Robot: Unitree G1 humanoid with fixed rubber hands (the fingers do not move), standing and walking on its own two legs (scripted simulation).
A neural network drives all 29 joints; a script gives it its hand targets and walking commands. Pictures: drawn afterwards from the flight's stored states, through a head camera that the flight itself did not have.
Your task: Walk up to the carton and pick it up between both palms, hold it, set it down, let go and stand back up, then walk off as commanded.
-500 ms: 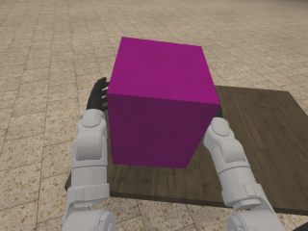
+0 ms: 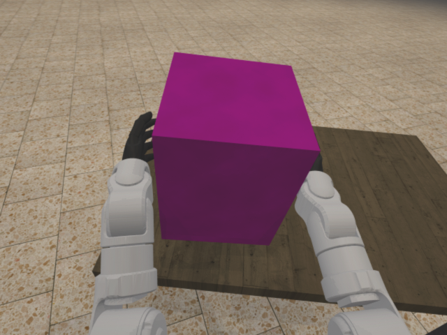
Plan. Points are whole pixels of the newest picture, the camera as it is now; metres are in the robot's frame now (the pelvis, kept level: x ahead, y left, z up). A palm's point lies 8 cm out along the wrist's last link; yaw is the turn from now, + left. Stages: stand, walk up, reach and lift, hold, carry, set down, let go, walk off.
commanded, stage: hold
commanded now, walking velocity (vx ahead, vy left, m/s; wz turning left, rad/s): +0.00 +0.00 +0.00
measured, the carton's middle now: (224, 154) +0.38 +0.00 +0.17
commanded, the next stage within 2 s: none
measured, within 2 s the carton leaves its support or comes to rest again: neither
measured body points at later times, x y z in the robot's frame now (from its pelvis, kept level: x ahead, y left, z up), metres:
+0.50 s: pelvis +0.00 +0.00 +0.00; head -0.02 +0.03 +0.45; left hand +0.37 +0.15 +0.18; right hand +0.36 -0.14 +0.16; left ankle -0.01 +0.13 -0.75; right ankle +0.04 -0.13 -0.75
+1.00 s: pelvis +0.00 +0.00 +0.00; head -0.02 +0.03 +0.45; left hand +0.37 +0.15 +0.18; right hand +0.37 -0.14 +0.16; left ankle -0.01 +0.13 -0.75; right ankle +0.04 -0.13 -0.75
